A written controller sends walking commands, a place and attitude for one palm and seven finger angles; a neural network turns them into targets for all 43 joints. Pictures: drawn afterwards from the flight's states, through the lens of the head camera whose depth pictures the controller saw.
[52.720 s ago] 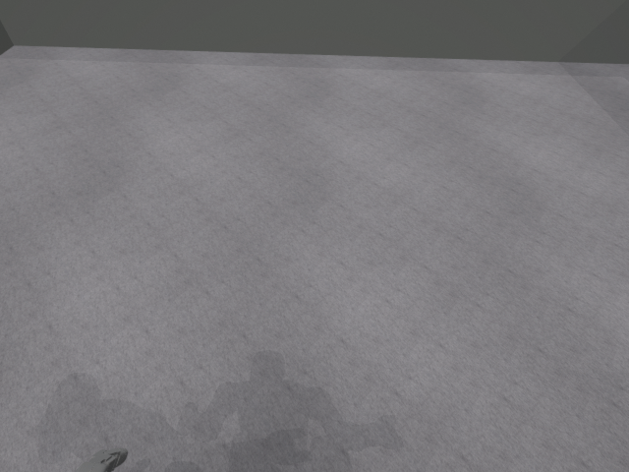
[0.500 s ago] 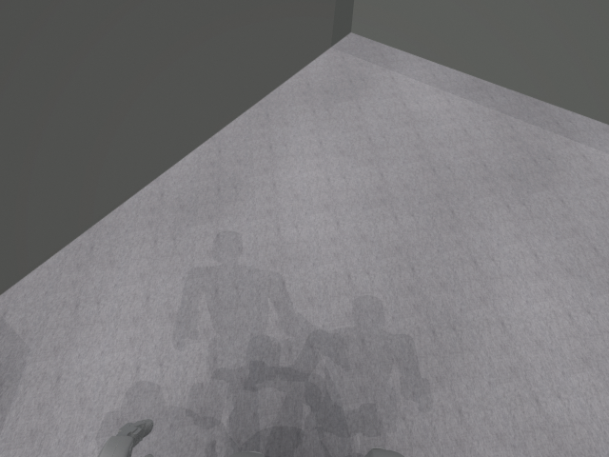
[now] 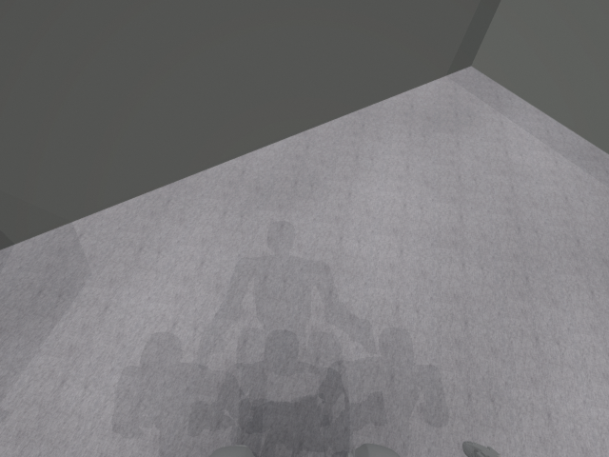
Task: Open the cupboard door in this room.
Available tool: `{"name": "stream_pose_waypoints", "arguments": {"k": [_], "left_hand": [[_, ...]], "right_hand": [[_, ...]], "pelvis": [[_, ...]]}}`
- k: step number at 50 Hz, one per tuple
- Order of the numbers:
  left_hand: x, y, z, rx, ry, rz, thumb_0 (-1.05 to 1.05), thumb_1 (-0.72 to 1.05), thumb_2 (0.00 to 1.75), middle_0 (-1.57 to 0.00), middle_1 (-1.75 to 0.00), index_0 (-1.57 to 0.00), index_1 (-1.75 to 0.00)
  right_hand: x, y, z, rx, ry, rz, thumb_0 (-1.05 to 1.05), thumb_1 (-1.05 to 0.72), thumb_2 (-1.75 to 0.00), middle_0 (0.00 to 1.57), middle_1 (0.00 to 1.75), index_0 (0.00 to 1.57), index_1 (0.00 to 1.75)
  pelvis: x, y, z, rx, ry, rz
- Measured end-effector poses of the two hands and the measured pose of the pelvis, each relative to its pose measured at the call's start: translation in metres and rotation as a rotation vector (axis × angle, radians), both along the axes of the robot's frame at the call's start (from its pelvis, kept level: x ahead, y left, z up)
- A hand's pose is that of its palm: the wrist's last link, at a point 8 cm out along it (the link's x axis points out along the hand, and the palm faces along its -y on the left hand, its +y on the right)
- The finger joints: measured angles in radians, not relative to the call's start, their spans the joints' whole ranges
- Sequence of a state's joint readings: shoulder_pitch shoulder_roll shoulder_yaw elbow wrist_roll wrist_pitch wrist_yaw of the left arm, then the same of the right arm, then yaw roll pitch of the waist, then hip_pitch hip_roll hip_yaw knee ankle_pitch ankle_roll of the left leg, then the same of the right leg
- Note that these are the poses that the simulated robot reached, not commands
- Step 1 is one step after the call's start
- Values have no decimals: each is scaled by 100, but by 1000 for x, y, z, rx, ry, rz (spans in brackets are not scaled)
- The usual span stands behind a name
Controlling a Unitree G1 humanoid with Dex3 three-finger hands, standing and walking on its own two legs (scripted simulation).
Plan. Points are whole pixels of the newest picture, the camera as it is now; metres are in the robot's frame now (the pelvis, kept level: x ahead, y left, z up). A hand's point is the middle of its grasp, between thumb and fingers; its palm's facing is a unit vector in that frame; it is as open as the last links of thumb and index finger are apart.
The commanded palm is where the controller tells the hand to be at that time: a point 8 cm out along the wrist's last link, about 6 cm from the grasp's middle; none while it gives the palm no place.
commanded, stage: turn to face it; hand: left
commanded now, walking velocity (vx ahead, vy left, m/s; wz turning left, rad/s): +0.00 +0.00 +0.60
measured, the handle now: out of the picture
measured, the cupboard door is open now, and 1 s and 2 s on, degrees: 41 41 41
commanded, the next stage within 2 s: take the last steps up to it in 1.98 s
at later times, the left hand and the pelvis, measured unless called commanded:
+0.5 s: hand out of the picture +0.03 +0.17 -0.15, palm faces +0.32 -0.92 -0.23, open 7.4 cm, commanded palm none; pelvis +0.02 -0.04 +0.01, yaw +19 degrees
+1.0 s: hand out of the picture +0.01 +0.16 -0.13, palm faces +0.56 -0.77 -0.31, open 7.4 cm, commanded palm none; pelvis +0.05 -0.06 +0.01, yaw +36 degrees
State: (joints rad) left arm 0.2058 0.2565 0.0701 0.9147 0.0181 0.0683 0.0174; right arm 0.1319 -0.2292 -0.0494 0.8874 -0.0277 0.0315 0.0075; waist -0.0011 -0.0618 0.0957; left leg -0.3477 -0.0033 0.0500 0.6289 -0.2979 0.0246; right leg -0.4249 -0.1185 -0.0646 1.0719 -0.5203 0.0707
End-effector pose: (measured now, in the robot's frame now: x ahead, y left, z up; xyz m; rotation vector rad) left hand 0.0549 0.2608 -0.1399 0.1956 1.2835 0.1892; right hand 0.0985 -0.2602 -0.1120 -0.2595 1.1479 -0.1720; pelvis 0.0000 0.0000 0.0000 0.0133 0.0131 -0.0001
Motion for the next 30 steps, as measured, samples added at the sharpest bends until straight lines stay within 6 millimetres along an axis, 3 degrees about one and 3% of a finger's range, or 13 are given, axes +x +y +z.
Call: {"name": "stream_pose_waypoints", "arguments": {"k": [6,12,17,22,30], "left_hand": [[10,-1,22,30,-73,46,1,91,90,-20,-29,-20,-30],[10,-21,33,81,-150,89,1,91,90,-20,-29,-20,-30],[-13,-42,40,67,-120,159,1,90,90,-20,-29,-20,-30],[-36,-54,32,17,-81,231,1,90,90,-20,-29,-20,-30],[-82,-36,-4,-27,-19,383,1,90,90,-20,-30,-20,-30]], "right_hand": [[7,0,-3,25,39,57,1,-90,-90,20,30,20,30],[19,-18,-23,69,70,92,1,-90,-90,20,30,20,30],[41,-24,-17,71,92,144,1,-90,-90,20,30,20,30],[67,-14,-4,58,88,216,1,-91,-90,20,30,20,30],[116,32,-4,10,6,385,1,-91,-90,20,30,20,30]], "pelvis": [[2,-12,9,-16,7,66],[7,-37,1,-4,7,142],[13,-42,12,11,-5,216],[19,-42,17,27,1,286],[21,-24,-3,5,4,396]]}}
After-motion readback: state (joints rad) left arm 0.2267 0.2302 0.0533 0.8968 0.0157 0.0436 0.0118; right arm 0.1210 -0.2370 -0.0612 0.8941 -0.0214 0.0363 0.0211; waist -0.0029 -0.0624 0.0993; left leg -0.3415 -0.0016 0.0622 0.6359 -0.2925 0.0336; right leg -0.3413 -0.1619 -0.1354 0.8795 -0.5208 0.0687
